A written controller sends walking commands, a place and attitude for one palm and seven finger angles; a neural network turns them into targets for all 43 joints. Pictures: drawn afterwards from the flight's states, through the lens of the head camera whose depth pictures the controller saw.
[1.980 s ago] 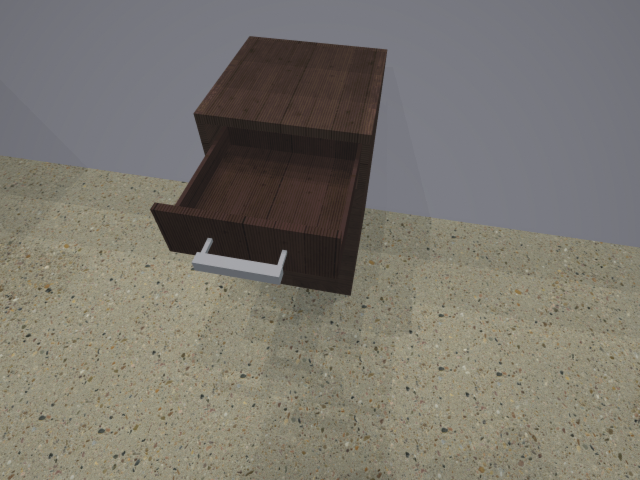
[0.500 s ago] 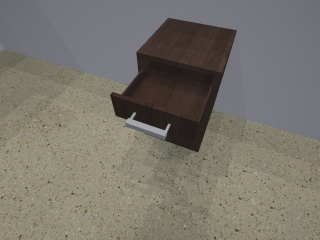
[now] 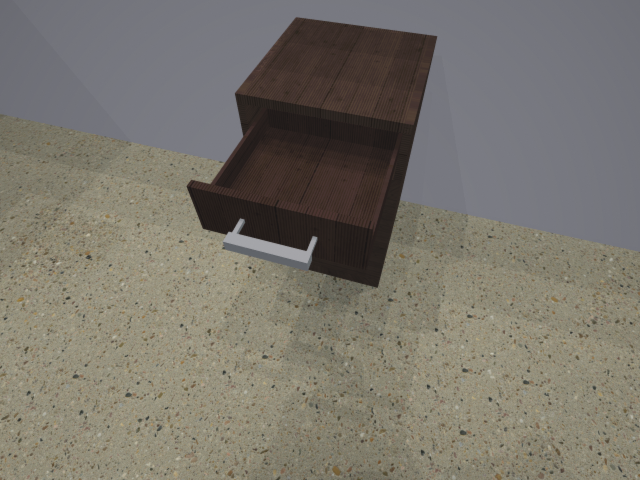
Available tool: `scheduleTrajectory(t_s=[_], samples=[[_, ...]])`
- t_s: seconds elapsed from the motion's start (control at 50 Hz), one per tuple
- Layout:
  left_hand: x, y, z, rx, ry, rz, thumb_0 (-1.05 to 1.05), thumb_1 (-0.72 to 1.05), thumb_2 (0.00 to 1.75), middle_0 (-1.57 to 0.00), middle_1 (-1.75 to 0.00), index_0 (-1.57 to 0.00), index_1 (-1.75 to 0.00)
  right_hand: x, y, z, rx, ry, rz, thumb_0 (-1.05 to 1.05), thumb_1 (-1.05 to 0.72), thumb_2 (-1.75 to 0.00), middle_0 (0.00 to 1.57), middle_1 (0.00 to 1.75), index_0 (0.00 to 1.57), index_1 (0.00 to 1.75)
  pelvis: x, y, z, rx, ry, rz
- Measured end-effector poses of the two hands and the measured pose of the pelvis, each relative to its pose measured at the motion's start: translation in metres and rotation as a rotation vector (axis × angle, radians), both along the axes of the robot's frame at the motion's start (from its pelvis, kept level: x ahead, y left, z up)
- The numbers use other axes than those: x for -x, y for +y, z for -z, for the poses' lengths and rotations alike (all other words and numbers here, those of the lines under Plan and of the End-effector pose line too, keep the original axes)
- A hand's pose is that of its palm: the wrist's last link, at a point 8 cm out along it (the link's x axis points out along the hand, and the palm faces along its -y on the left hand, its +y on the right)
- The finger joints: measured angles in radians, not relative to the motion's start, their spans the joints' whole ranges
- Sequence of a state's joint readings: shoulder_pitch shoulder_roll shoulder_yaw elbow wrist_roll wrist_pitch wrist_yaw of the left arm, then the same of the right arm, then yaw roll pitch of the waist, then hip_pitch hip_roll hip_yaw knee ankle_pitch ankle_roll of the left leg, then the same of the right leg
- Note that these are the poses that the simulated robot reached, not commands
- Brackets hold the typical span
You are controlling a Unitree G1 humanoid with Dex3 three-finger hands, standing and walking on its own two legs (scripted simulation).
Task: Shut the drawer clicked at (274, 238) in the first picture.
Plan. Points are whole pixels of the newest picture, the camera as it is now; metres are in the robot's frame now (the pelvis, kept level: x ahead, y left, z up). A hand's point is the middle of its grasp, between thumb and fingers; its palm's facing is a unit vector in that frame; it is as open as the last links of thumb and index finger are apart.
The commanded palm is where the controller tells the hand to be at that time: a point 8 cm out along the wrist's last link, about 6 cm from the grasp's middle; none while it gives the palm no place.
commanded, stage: turn to face it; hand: left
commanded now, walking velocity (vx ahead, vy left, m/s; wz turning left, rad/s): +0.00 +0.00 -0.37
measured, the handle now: (272, 241) +0.56 +0.14 -0.16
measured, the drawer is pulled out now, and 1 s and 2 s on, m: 0.30 0.30 0.30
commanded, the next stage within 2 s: take the last steps up to it in 0.56 s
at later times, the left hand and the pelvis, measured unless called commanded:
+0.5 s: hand out of the picture +0.07 +0.18 -0.16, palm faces -0.04 -0.97 -0.25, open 7.4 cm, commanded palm none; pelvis -0.01 +0.00 +0.00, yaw -5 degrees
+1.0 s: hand out of the picture +0.07 +0.15 -0.17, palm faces -0.13 -0.97 -0.22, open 7.4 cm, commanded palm none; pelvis +0.03 -0.02 +0.00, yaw -10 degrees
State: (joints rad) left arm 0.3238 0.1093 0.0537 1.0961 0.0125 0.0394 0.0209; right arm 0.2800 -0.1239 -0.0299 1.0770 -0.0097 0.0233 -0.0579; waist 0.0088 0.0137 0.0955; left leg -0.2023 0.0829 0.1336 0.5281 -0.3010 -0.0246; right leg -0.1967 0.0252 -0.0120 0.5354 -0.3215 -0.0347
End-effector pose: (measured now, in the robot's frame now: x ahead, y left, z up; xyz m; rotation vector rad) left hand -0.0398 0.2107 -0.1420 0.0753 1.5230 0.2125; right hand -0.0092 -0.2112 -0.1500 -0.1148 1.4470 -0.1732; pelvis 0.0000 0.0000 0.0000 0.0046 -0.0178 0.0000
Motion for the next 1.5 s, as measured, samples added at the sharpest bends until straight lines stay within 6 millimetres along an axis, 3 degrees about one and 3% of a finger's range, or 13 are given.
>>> scheduleTrajectory(t_s=[0.22, 0.38, 0.46, 0.56, 0.68, 0.8, 0.96, 1.06, 1.2, 1.26, 1.32, 1.42, 1.5], samples=[[-0.073, 0.026, -0.002, -0.062, -0.154, 0.111, 0.0, 0.9, 0.9, -0.2, -0.29, -0.2, -0.3, -0.008, -0.016, -0.001, 0.034, -0.064, 0.059, 0.01, -0.91, -0.9, 0.2, 0.3, 0.2, 0.3, 0.0, 0.0, 0.003, -0.004, -0.001, 0.05], [-0.11, 0.024, -0.007, -0.069, -0.232, 0.169, 0.0, 0.9, 0.9, -0.19, -0.29, -0.2, -0.3, -0.002, -0.015, 0.005, 0.014, -0.075, 0.067, 0.01, -0.91, -0.9, 0.2, 0.3, 0.2, 0.3, 0.004, -0.001, 0.005, -0.018, -0.002, 0.08], [-0.112, 0.016, -0.011, -0.076, -0.248, 0.179, 0.0, 0.9, 0.9, -0.2, -0.29, -0.2, -0.3, 0.0, -0.018, 0.01, -0.008, -0.053, 0.072, 0.01, -0.91, -0.9, 0.2, 0.3, 0.2, 0.3, 0.005, -0.005, 0.005, -0.009, 0.001, 0.076], [-0.094, 0.014, -0.011, -0.064, -0.193, 0.186, 0.0, 0.9, 0.9, -0.2, -0.29, -0.2, -0.3, -0.012, -0.023, -0.002, 0.011, -0.081, 0.089, 0.01, -0.91, -0.89, 0.2, 0.3, 0.2, 0.3, 0.006, -0.002, -0.002, -0.004, 0.013, 0.114], [-0.08, 0.023, 0.006, -0.024, -0.108, 0.211, 0.0, 0.9, 0.9, -0.2, -0.3, -0.2, -0.3, -0.023, -0.024, -0.015, 0.088, -0.189, 0.125, 0.01, -0.91, -0.9, 0.2, 0.3, 0.2, 0.3, 0.004, 0.006, 0.002, 0.011, 0.013, 0.172], [-0.094, 0.017, 0.003, -0.007, -0.121, 0.249, 0.0, 0.9, 0.9, -0.2, -0.29, -0.2, -0.3, 0.0, -0.015, -0.013, 0.056, -0.132, 0.121, 0.01, -0.91, -0.9, 0.2, 0.3, 0.2, 0.3, 0.001, 0.001, 0.0, -0.006, -0.005, 0.207], [-0.117, -0.009, -0.004, -0.031, -0.197, 0.268, 0.0, 0.9, 0.9, -0.19, -0.29, -0.2, -0.3, 0.03, -0.026, 0.007, -0.024, 0.012, 0.164, 0.01, -0.92, -0.89, 0.2, 0.3, 0.2, 0.3, -0.019, -0.022, 0.006, 0.012, -0.004, 0.183], [-0.108, -0.017, -0.012, -0.022, -0.11, 0.254, 0.0, 0.9, 0.9, -0.2, -0.29, -0.2, -0.3, 0.0, -0.039, -0.009, -0.015, -0.005, 0.179, 0.01, -0.92, -0.89, 0.2, 0.3, 0.2, 0.3, -0.042, -0.027, -0.006, 0.001, 0.015, 0.187], [-0.117, -0.017, -0.006, 0.022, -0.002, 0.236, 0.0, 0.9, 0.9, -0.2, -0.29, -0.2, -0.3, -0.08, -0.041, -0.019, 0.019, -0.118, 0.158, 0.01, -0.91, -0.9, 0.19, 0.3, 0.2, 0.3, -0.084, -0.022, -0.008, -0.002, 0.025, 0.183], [-0.137, -0.01, 0.009, 0.039, 0.005, 0.223, 0.0, 0.9, 0.9, -0.2, -0.3, -0.2, -0.3, -0.112, -0.037, -0.009, 0.053, -0.188, 0.143, 0.01, -0.92, -0.9, 0.2, 0.3, 0.2, 0.3, -0.107, -0.013, 0.007, 0.029, 0.016, 0.2], [-0.175, -0.005, 0.02, 0.034, -0.028, 0.254, 0.0, 0.9, 0.9, -0.2, -0.3, -0.2, -0.3, -0.122, -0.032, -0.006, 0.065, -0.193, 0.164, 0.01, -0.93, -0.9, 0.2, 0.3, 0.2, 0.3, -0.119, -0.013, 0.012, -0.008, -0.01, 0.214], [-0.26, -0.01, 0.002, -0.001, -0.206, 0.277, 0.01, 0.92, 0.9, -0.2, -0.29, -0.2, -0.3, -0.12, -0.025, -0.007, 0.018, -0.095, 0.137, 0.0, -0.93, -0.89, 0.2, 0.3, 0.2, 0.3, -0.141, -0.02, 0.002, -0.02, 0.003, 0.196], [-0.312, -0.019, -0.016, -0.038, -0.323, 0.292, 0.01, 0.93, 0.9, -0.19, -0.29, -0.2, -0.3, -0.127, -0.027, -0.001, -0.031, -0.042, 0.125, 0.01, -0.92, -0.89, 0.2, 0.3, 0.2, 0.3, -0.16, -0.033, -0.001, -0.016, 0.011, 0.185]])
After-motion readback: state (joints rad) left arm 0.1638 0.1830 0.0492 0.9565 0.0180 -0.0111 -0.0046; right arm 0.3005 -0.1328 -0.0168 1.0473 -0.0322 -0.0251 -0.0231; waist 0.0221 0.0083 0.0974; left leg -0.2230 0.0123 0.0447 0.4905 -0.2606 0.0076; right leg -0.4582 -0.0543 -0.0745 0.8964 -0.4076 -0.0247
